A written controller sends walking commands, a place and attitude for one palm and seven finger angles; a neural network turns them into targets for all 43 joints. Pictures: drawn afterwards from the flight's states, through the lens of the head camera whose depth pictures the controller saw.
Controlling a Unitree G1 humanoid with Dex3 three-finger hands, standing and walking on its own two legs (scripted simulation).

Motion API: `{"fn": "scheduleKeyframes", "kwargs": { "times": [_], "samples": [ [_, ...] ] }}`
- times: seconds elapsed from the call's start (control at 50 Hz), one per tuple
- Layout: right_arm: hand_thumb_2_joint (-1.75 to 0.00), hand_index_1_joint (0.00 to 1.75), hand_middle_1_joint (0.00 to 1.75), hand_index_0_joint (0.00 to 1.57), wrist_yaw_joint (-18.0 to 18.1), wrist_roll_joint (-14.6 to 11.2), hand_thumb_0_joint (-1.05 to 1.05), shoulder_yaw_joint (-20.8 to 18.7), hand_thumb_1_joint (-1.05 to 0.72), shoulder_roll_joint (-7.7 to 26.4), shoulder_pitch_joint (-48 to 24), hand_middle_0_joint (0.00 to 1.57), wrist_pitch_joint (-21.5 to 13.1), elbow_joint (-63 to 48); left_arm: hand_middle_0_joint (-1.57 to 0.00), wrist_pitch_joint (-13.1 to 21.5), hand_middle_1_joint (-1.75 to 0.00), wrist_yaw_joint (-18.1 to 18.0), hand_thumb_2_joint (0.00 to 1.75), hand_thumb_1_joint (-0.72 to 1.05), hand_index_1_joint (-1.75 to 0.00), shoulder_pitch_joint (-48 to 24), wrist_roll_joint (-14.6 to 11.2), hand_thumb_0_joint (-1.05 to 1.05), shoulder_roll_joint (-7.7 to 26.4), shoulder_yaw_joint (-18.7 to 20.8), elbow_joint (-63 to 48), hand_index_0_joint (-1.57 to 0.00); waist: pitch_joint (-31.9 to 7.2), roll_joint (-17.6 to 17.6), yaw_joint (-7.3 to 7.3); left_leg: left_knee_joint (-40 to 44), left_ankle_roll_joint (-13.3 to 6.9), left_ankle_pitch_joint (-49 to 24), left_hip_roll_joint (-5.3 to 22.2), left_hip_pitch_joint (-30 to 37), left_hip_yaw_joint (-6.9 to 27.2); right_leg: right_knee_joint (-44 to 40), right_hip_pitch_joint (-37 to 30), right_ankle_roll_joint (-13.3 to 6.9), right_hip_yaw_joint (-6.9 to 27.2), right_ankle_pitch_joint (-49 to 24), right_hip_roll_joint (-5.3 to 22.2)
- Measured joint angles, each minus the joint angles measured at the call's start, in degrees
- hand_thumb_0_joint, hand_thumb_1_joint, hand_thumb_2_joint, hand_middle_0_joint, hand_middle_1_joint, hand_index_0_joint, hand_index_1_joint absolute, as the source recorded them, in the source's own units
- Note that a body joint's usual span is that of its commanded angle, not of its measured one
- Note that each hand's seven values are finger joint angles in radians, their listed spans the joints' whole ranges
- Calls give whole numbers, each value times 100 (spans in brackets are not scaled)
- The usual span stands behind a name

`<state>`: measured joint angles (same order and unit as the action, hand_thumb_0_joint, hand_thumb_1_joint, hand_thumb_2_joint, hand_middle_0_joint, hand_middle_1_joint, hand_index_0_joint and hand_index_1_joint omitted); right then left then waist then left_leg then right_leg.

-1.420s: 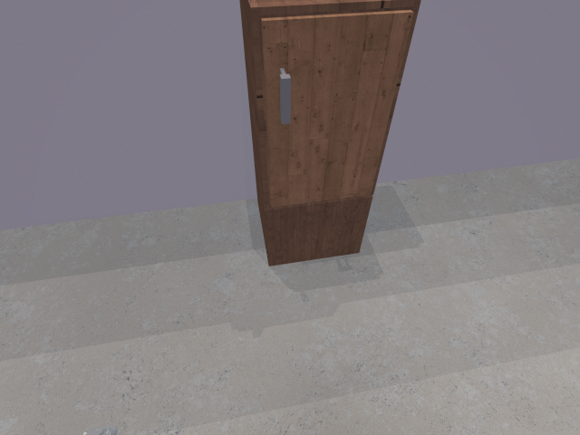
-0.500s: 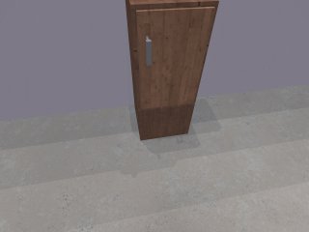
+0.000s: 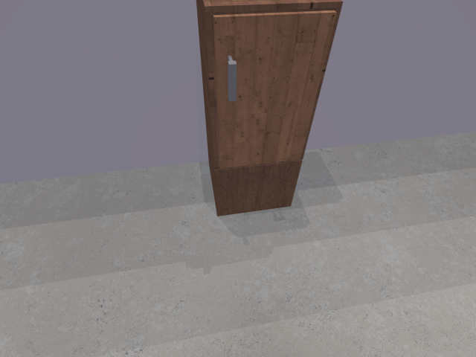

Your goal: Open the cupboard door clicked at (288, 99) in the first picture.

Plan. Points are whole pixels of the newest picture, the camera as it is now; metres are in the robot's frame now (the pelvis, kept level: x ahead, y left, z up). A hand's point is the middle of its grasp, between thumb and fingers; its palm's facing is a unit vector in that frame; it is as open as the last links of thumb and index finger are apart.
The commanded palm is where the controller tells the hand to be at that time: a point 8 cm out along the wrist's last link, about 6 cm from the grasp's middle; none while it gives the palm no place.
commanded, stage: look at it before walking up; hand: left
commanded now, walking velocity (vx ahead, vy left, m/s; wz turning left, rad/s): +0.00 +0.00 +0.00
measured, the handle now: (231, 78) +0.88 +0.08 +0.03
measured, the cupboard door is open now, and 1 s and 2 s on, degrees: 0 0 0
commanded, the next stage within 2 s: walk to a spot facing it in 0.02 s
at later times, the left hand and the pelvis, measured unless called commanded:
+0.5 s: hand out of the picture +0.05 +0.19 -0.18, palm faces -0.12 -0.95 -0.27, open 7.4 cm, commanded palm none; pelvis -0.02 -0.02 -0.03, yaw -9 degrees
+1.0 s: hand out of the picture +0.10 +0.21 -0.18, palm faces -0.32 -0.92 -0.23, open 7.4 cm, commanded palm none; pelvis -0.04 +0.03 -0.01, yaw -24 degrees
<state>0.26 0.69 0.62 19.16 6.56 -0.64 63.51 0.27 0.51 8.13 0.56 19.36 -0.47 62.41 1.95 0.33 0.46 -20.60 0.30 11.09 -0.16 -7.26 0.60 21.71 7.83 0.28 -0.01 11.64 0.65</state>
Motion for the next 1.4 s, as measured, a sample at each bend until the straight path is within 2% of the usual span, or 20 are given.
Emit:
{"fn": "scheduleKeyframes", "kwargs": {
  "times": [0.22,0.38,0.46,0.5,0.52,0.58,0.64,0.82,0.9,0.94,0.96,1.0,1.02,1.06,1.1,1.22,1.3,1.34,1.36,1.4],
  "samples": [
    [-90,30,30,21,36,8,1,-16,-90,-4,-24,20,13,-26,-20,-51,-30,-9,90,90,-30,52,-2,1,-10,34,-17,-20,10,-16,56,-20,6,35,29,14,-87,34,32,-1,85,4,-29],
    [-90,30,30,20,120,29,1,-133,-91,-389,71,20,154,-532,-20,-334,-30,6,90,90,-30,324,27,1,-260,159,-406,-20,125,78,95,-734,36,417,144,-366,-550,1093,765,-27,493,361,-162],
    [-90,30,30,21,99,44,1,-189,-90,-547,156,20,207,-692,-20,-384,-30,71,90,90,-30,478,39,1,-455,231,-622,-20,286,55,165,-1280,107,713,292,-519,-830,1799,1045,-9,135,799,-79],
    [-90,30,30,21,94,35,1,-243,-90,-543,204,20,266,-735,-20,-330,-30,82,90,90,-30,542,75,1,-611,247,-704,-20,342,-154,116,-1927,178,1033,473,-797,-753,1856,1081,-281,8,742,-227],
    [-90,30,30,21,99,29,1,-262,-90,-555,228,20,322,-740,-20,-291,-30,64,90,90,-30,576,73,1,-673,244,-751,-20,338,-179,109,-2446,192,1324,424,-1033,-602,1866,1121,-351,-8,745,-252],
    [-90,30,30,20,86,25,1,-317,-91,-573,220,20,421,-726,-20,-255,-30,8,90,90,-30,661,48,1,-851,240,-838,-20,361,-206,153,-3787,208,1373,237,-1614,-205,1510,1082,-405,70,503,-340],
    [-90,30,30,20,79,37,1,-347,-91,-597,209,20,395,-774,-20,-256,-30,-11,90,90,-30,733,38,1,-943,243,-854,-20,328,-163,146,-4092,276,1104,205,-1831,-115,1067,1027,-434,225,190,-412],
    [-90,30,29,20,147,6,1,-379,-91,-607,80,20,340,-962,-20,-265,-30,-1,90,90,-30,738,62,1,-836,373,-912,-21,128,35,234,-2942,308,1237,108,-1425,35,519,1133,-332,827,-340,-606],
    [-90,30,29,20,174,-41,1,-353,-91,-622,44,20,258,-1098,-20,-335,-30,-5,90,90,-30,649,81,1,-661,442,-950,-21,37,136,264,-1894,189,1233,-18,-1004,68,501,1268,-201,1092,-474,-706],
    [-90,30,29,20,190,-50,1,-321,-91,-619,113,20,159,-1196,-20,-384,-30,-3,90,90,-30,627,63,1,-564,476,-981,-20,-46,153,213,-968,54,928,-30,-633,65,643,1408,-99,1186,-466,-793],
    [-90,30,29,20,203,-26,1,-312,-91,-641,145,20,115,-1218,-20,-415,-30,12,90,90,-30,582,44,1,-502,507,-978,-20,-40,201,175,-836,-21,584,-39,-599,24,960,1545,-53,1194,-85,-811],
    [-90,30,29,20,204,12,1,-262,-91,-690,238,20,123,-1235,-20,-469,-30,56,90,90,-30,515,67,1,-398,585,-957,-20,-36,277,150,-883,-97,550,-11,-552,-129,2159,1942,110,872,788,-742],
    [-90,30,30,20,207,31,1,-241,-91,-708,298,20,137,-1228,-20,-480,-30,87,90,90,-30,495,88,1,-354,622,-958,-20,-43,279,139,-842,-111,576,33,-494,-187,2822,2126,179,698,931,-687],
    [-90,30,30,20,207,62,1,-212,-91,-737,397,20,162,-1191,-20,-476,-30,143,90,90,-30,479,107,1,-278,671,-994,-20,-43,279,154,-707,-114,572,120,-360,-321,3846,2353,295,427,933,-505],
    [-90,30,30,20,202,75,1,-203,-91,-751,464,20,158,-1163,-19,-471,-30,173,90,91,-30,476,102,1,-244,680,-1022,-20,-14,244,165,-621,-115,553,215,-257,-470,4213,2359,373,245,914,-291],
    [-90,30,30,21,153,92,1,-223,-90,-772,619,20,73,-1154,-19,-538,-30,205,90,91,-30,323,70,1,-308,591,-968,-20,193,103,43,-688,-49,643,506,-130,-973,3281,1840,432,-100,1115,177],
    [-90,30,30,21,102,106,1,-276,-90,-699,722,20,103,-1061,-19,-502,-30,223,90,91,-30,116,56,1,-435,509,-997,-20,322,-32,-91,-1025,83,842,747,-224,-1285,2351,1367,302,-294,1179,202],
    [-90,30,30,21,80,99,1,-316,-90,-626,812,20,131,-1013,-19,-427,-30,229,90,91,-30,24,53,1,-489,468,-1054,-20,341,-111,-141,-1359,186,1020,891,-357,-1402,1668,1018,208,-407,824,150],
    [-90,30,30,21,64,79,1,-332,-90,-587,891,20,148,-1004,-19,-352,-30,227,90,91,-30,-4,61,1,-490,441,-1099,-20,317,-120,-157,-1692,237,1141,960,-519,-1433,1286,834,38,-439,616,143],
    [-90,30,30,21,70,70,1,-362,-90,-454,886,20,277,-914,-19,-216,-30,155,90,91,-30,-105,39,1,-606,401,-1117,-20,391,-299,-194,-2838,314,1734,985,-1016,-1005,1477,940,-168,-445,711,-4]
  ]
}}
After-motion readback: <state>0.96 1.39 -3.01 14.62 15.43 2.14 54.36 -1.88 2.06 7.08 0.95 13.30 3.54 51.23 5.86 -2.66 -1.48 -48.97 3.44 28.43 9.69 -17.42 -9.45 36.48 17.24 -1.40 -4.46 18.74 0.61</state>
